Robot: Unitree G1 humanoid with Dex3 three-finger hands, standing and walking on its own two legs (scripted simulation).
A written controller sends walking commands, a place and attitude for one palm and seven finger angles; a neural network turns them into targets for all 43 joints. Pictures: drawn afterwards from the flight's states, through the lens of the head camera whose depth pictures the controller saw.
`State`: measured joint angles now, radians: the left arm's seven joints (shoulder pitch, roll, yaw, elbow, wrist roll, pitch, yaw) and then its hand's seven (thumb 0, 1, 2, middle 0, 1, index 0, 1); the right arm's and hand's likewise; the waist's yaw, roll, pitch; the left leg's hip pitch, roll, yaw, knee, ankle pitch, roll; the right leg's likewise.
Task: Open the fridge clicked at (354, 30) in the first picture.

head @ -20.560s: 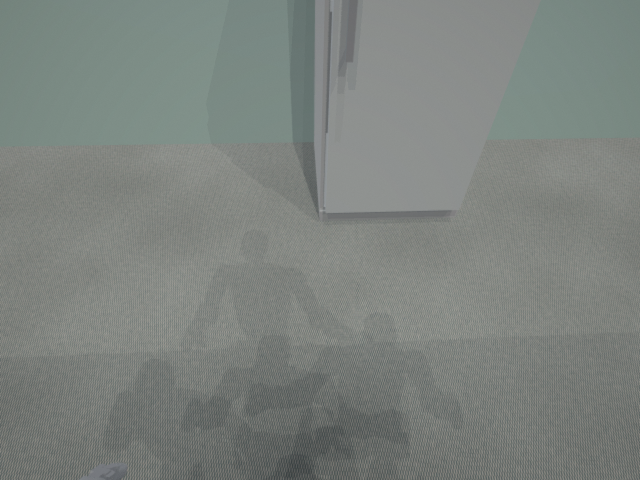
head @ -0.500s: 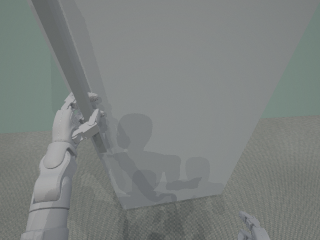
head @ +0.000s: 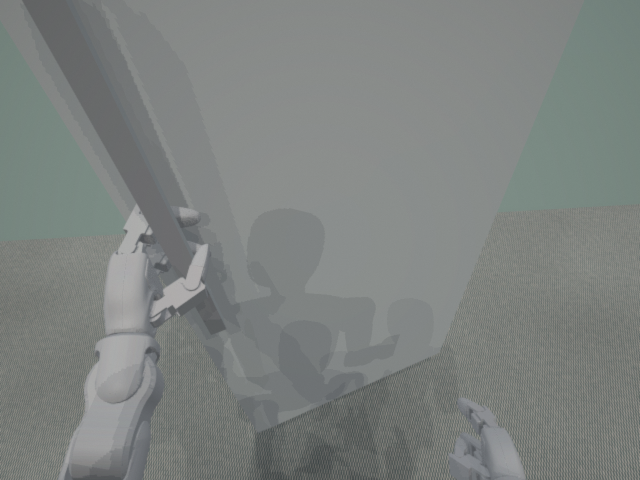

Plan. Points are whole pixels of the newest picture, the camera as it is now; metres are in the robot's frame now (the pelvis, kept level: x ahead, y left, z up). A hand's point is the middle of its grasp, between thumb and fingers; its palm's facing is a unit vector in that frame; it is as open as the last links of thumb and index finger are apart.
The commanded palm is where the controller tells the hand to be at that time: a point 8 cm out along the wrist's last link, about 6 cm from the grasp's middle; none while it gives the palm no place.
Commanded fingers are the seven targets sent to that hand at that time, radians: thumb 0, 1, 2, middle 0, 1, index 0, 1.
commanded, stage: walk backward, drawing the door open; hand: left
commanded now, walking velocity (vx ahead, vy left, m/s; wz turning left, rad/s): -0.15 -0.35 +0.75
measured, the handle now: (151, 188) +0.35 +0.16 +0.23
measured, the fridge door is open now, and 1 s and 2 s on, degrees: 21 50 77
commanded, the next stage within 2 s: stop walking and hold the door back in 1.74 s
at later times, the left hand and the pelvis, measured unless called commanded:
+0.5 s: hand (290, 413) +0.16 +0.03 +0.15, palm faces +0.18 -0.97 -0.15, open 6.7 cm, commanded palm +0.12 +0.07 +0.15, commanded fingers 0.00 0.90 0.90 -0.45 -1.40 -0.45 -1.40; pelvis -0.07 -0.12 -0.01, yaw +22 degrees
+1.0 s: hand out of the picture +0.11 -0.07 +0.14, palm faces +0.67 -0.72 -0.17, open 6.6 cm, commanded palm +0.05 -0.05 +0.15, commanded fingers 0.00 0.90 0.90 -0.45 -1.40 -0.45 -1.40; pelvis -0.02 -0.33 -0.01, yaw +46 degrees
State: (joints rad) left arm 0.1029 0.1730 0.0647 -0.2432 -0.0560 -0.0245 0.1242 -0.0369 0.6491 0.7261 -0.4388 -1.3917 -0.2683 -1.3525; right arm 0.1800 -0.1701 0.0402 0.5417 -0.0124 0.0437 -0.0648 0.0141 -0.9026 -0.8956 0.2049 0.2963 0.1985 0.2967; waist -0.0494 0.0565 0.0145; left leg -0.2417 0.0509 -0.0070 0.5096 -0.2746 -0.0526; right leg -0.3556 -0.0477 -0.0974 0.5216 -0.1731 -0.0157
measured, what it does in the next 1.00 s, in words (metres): steps to the right, turning left: right foot, then left foot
